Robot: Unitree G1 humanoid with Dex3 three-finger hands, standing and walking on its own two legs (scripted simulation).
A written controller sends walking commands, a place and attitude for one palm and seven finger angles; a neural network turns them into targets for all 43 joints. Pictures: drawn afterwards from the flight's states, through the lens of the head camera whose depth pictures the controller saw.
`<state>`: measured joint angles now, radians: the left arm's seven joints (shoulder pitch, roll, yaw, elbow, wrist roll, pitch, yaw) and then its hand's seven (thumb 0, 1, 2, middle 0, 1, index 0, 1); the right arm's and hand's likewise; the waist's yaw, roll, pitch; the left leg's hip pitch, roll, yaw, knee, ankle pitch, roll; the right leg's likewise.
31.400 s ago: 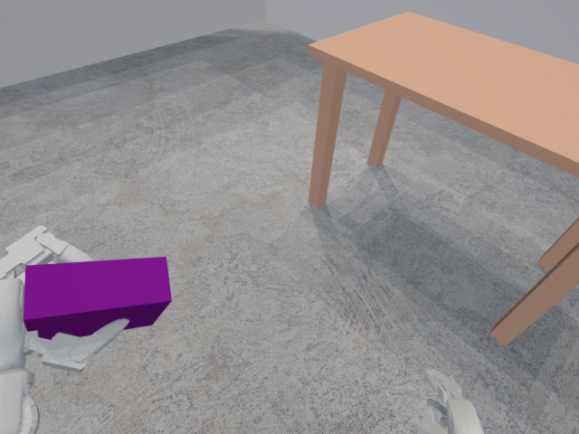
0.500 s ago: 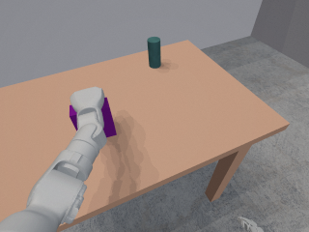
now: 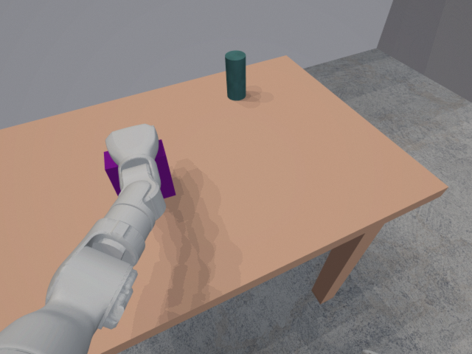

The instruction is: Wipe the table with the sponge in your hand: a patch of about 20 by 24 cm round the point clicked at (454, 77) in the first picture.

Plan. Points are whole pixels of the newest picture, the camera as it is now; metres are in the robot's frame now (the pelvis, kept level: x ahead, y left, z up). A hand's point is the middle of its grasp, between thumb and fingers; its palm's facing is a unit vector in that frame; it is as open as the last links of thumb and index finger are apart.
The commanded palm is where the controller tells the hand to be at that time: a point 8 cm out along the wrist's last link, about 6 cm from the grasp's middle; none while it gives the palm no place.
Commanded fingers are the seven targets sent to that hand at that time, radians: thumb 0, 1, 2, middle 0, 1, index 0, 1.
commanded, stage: wipe back along the third lane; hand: left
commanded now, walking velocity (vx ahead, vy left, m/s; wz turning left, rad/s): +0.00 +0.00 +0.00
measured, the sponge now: (144, 182) +0.43 +0.20 +0.04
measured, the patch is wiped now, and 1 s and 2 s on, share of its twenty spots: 0.95 0.95 0.95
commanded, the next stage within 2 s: slide back across to the middle lane in 1.64 s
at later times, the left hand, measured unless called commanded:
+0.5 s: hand (146, 182) +0.39 +0.18 +0.08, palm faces +0.03 -0.06 -1.00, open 9.4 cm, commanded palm +0.35 +0.16 +0.12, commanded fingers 0.00 0.10 1.30 -1.20 -1.60 -1.20 -1.60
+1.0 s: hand (158, 206) +0.34 +0.15 +0.08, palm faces +0.06 -0.07 -1.00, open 9.3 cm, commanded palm +0.29 +0.13 +0.11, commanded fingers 0.00 0.10 1.30 -1.20 -1.60 -1.20 -1.60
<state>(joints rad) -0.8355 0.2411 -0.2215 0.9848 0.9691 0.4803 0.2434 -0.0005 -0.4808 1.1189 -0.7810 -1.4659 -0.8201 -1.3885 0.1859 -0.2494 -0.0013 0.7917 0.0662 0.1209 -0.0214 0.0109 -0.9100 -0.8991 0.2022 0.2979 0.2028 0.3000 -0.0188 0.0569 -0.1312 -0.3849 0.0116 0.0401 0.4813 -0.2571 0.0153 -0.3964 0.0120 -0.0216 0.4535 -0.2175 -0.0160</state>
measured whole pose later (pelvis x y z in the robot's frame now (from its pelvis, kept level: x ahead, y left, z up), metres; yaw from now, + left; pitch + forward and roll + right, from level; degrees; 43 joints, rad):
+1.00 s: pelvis +0.00 -0.02 +0.00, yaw +1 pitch +1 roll +0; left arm -0.40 0.17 -0.45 0.35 0.98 0.68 0.15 0.02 -0.45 1.11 -0.75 -1.50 -0.79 -1.42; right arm 0.00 -0.25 0.04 0.69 0.10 0.22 0.05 0.01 -0.91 -0.90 0.20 0.30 0.20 0.30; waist 0.08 0.08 -0.11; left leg -0.21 0.01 0.02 0.46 -0.27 0.00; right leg -0.24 0.01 -0.04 0.48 -0.26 -0.04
